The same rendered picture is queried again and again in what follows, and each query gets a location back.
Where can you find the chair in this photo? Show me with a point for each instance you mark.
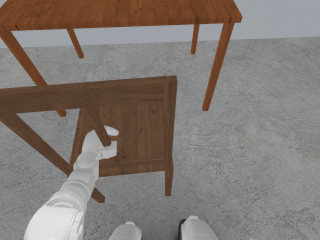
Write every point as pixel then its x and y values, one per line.
pixel 141 109

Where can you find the table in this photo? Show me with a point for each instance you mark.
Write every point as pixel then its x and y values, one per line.
pixel 27 15

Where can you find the right robot shin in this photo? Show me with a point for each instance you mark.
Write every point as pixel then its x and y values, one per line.
pixel 192 217

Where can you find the left robot hand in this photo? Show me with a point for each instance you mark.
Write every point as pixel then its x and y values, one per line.
pixel 92 143

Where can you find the robot left forearm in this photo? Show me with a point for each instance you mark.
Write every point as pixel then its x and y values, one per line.
pixel 77 189

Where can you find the robot left thigh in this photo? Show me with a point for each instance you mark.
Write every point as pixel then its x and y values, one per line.
pixel 126 232

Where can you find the left robot upper arm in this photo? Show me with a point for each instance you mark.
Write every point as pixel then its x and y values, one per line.
pixel 57 223

